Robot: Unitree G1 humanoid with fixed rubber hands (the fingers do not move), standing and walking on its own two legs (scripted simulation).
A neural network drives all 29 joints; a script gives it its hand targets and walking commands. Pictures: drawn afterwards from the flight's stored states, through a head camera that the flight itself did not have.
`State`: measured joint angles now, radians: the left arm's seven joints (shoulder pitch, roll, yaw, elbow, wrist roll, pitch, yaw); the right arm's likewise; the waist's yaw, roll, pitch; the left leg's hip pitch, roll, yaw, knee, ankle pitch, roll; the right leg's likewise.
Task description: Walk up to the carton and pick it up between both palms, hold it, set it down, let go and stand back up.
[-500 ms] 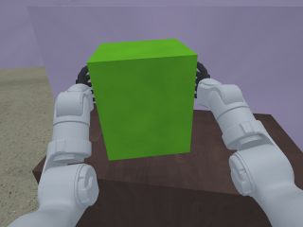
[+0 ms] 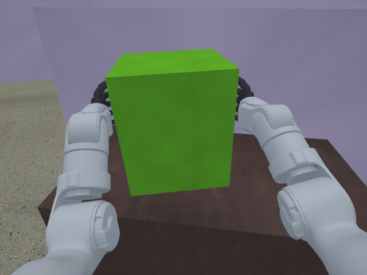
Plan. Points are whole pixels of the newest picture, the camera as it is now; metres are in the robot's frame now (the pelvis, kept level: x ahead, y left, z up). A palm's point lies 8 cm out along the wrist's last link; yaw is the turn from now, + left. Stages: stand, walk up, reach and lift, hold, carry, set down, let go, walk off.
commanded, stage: hold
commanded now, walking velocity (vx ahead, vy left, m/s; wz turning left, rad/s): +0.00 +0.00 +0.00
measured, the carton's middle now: (174, 117) +0.38 +0.01 +0.26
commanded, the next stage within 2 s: none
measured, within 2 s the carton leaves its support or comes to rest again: neither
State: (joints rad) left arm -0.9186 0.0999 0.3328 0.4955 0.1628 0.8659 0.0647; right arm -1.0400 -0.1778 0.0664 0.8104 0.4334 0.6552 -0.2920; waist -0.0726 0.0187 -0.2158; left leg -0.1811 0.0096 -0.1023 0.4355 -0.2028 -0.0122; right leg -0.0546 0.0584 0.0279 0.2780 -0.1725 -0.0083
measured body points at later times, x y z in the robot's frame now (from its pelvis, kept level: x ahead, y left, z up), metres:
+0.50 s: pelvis +0.00 +0.00 +0.00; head -0.10 +0.02 +0.44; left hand +0.38 +0.16 +0.28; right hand +0.38 -0.14 +0.29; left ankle +0.02 +0.12 -0.75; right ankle -0.01 -0.12 -0.75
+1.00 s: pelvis -0.01 +0.00 +0.00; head -0.10 +0.02 +0.44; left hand +0.38 +0.16 +0.28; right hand +0.38 -0.14 +0.29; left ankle +0.02 +0.12 -0.75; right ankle -0.01 -0.12 -0.75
